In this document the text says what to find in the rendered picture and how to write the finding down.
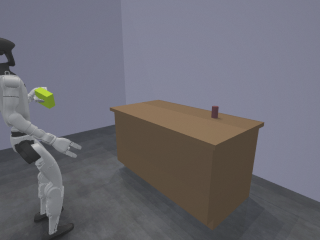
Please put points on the right robot forearm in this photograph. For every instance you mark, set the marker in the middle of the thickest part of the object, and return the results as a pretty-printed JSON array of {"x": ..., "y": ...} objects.
[{"x": 25, "y": 126}]

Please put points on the sponge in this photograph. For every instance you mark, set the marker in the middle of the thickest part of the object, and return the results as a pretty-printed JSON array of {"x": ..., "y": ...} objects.
[{"x": 45, "y": 95}]

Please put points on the robot right shin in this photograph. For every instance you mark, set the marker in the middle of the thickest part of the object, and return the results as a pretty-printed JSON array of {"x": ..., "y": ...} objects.
[{"x": 54, "y": 203}]

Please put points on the robot right upper arm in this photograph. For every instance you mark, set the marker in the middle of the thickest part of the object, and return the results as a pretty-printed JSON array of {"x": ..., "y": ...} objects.
[{"x": 11, "y": 87}]

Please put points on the left robot forearm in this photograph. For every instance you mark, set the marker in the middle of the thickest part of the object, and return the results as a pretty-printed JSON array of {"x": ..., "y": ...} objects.
[{"x": 30, "y": 99}]

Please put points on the table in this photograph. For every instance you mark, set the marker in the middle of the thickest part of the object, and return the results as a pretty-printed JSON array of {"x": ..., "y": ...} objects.
[{"x": 203, "y": 164}]

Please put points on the right robot foot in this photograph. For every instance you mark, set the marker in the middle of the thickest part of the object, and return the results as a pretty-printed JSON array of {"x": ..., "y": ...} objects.
[{"x": 61, "y": 230}]

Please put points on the robot right hand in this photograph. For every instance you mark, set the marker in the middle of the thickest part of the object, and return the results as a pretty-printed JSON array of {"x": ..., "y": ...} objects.
[{"x": 62, "y": 146}]

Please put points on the robot left hand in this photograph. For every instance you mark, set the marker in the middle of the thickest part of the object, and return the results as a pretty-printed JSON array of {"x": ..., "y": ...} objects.
[{"x": 34, "y": 97}]

